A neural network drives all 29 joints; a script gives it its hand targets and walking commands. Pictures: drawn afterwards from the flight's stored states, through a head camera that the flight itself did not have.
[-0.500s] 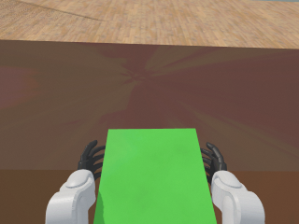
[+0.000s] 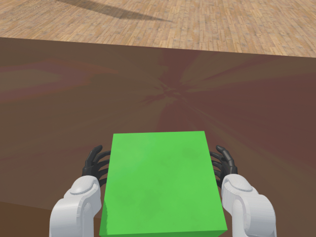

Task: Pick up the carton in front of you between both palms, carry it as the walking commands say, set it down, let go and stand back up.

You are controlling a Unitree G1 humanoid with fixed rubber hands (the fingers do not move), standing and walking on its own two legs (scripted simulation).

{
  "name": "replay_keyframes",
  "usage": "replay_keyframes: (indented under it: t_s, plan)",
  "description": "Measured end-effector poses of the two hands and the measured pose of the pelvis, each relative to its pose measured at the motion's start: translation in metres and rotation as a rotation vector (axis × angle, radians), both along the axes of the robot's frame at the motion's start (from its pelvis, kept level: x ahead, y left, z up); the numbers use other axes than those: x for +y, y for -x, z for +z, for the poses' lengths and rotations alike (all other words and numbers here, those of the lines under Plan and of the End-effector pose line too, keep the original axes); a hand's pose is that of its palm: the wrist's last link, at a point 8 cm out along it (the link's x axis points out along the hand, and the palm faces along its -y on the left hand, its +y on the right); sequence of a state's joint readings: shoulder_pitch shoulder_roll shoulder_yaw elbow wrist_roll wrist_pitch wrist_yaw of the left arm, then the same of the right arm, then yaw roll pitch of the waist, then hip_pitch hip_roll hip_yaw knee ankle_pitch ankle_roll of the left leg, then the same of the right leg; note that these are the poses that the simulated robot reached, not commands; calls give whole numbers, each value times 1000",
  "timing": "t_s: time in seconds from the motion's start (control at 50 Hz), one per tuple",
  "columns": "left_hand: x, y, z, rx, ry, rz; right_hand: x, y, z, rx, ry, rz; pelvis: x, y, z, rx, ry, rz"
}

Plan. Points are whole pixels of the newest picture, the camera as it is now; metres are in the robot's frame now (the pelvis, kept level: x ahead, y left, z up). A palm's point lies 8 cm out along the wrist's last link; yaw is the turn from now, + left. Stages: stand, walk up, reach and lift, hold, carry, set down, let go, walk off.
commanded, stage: carry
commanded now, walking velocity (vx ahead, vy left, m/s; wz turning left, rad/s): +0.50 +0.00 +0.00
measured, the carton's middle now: (160, 194) +0.24 +0.01 +0.00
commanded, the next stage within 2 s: none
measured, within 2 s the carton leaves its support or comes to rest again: neither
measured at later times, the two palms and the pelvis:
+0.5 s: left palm (119, 70) +0.70 +0.17 +0.06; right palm (196, 74) +0.67 -0.13 +0.06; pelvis +0.33 +0.05 -0.02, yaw -3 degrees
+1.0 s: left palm (131, 46) +0.99 +0.16 +0.01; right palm (189, 45) +1.01 -0.14 +0.01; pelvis +0.68 -0.01 -0.06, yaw +0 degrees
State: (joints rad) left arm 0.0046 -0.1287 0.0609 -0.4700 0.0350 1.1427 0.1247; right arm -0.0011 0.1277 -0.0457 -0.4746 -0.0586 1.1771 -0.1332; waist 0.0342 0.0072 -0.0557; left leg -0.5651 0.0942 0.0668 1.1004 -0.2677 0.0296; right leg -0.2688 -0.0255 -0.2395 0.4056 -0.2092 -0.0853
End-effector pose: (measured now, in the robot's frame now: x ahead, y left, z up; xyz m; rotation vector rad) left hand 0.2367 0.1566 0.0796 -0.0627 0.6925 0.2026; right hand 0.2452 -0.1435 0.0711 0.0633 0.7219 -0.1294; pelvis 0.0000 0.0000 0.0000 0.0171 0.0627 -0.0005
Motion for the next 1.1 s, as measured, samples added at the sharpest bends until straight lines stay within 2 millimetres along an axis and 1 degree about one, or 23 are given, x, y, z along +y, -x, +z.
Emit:
replay_keyframes:
  t_s: [0.1, 0.16, 0.2, 0.26, 0.3, 0.32, 0.36, 0.4, 0.46, 0.54, 0.64, 0.68, 0.72, 0.78, 0.8, 0.86, 0.9, 0.94, 1.0, 1.1]
  plan:
    - [-3, -84, 14, -54, 3, -26, -4, -76, 14, -55, 6, -25, 2, -64, 4, 3, -5, -16]
    - [-2, -142, 18, -86, 19, -34, -2, -129, 19, -86, 2, -48, 8, -105, -1, 2, 4, -25]
    - [2, -183, 17, -104, 33, -33, 2, -169, 20, -105, 2, -57, 13, -134, -7, 2, 13, -30]
    - [10, -249, 9, -124, 43, -39, 9, -233, 17, -126, 25, -69, 22, -181, -21, 5, 26, -39]
    - [15, -296, -1, -131, 44, -55, 12, -276, 12, -132, 42, -89, 30, -213, -33, -2, 23, -45]
    - [17, -318, -7, -122, 41, -64, 14, -295, 8, -123, 50, -99, 33, -225, -36, -4, 12, -43]
    - [19, -357, -17, -86, 35, -75, 16, -327, 0, -89, 42, -111, 39, -247, -36, -4, 22, -46]
    - [18, -390, -23, -45, 54, -76, 16, -354, -7, -48, 38, -134, 44, -269, -31, 3, 28, -50]
    - [15, -433, -26, -12, 92, -73, 15, -393, -13, -16, 13, -161, 48, -304, -21, 24, 33, -49]
    - [13, -489, -20, -48, 102, -68, 14, -450, -9, -53, -17, -170, 50, -354, -13, 47, 39, -48]
    - [10, -550, -14, -102, 96, -50, 9, -518, -3, -106, -36, -164, 41, -430, -14, 56, 33, -34]
    - [6, -575, -13, -123, 96, -45, 5, -545, -3, -126, -42, -158, 35, -464, -20, 50, 20, -31]
    - [0, -603, -14, -148, 87, -45, -1, -576, -6, -149, -44, -146, 28, -501, -31, 40, 6, -27]
    - [-7, -646, -22, -191, 58, -32, -8, -628, -17, -191, -33, -98, 15, -557, -60, 6, -25, -6]
    - [-8, -659, -27, -190, 39, -25, -9, -646, -24, -192, -33, -77, 13, -572, -67, 4, -7, -9]
    - [-6, -688, -45, -115, 11, 0, -6, -686, -43, -120, -27, -28, 4, -605, -72, 7, 6, -14]
    - [-2, -702, -58, -54, 29, 29, -3, -707, -54, -59, -32, -14, -2, -627, -68, 12, -2, -15]
    - [0, -719, -66, -14, 47, 59, 0, -729, -61, -17, -47, -16, -8, -649, -64, 17, -8, -9]
    - [0, -753, -69, -8, 60, 80, 0, -764, -66, -10, -66, -22, -12, -682, -60, 23, -14, -5]
    - [-4, -826, -61, -62, 54, 59, -4, -831, -61, -67, -53, -30, -13, -744, -60, 37, -15, -16]
